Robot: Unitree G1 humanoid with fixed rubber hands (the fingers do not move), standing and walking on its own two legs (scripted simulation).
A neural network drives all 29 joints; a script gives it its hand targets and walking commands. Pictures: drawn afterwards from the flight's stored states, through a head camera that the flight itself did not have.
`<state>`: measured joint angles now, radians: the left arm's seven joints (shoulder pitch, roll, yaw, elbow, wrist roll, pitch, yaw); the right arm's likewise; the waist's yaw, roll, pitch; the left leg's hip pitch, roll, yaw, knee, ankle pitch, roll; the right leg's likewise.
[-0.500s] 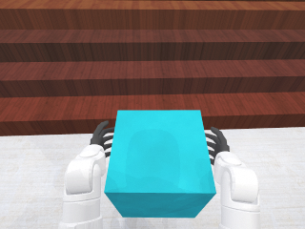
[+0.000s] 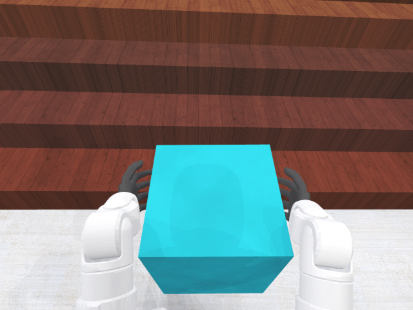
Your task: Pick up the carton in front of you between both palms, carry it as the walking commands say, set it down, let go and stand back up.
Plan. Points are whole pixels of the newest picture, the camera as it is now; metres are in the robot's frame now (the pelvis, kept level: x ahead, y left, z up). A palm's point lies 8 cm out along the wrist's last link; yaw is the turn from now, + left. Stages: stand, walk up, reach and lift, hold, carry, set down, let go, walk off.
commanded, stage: carry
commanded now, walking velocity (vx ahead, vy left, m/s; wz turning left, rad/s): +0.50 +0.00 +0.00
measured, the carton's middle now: (213, 224) +0.27 +0.00 +0.01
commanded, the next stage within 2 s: none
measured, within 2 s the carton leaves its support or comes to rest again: neither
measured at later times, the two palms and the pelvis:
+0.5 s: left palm (166, 51) +0.66 +0.14 +0.17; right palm (279, 60) +0.68 -0.16 +0.15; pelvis +0.32 -0.03 +0.00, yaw +2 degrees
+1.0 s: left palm (187, 8) +1.01 +0.12 +0.16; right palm (272, 17) +0.98 -0.18 +0.16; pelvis +0.61 -0.01 +0.02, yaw +1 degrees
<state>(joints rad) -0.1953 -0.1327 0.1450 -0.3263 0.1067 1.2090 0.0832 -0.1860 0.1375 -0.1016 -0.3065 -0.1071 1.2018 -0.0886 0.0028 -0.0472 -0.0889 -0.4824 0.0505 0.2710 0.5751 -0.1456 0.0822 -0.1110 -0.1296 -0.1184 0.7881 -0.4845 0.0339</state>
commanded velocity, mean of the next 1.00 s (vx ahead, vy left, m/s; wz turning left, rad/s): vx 0.50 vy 0.00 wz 0.00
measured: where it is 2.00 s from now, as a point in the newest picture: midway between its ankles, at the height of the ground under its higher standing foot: (223, 105)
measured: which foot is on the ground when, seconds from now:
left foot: down 0.00-0.42, up 0.44-0.80, down 0.82-1.00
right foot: up 0.00-0.40, down 0.42-0.86, up 0.88-1.00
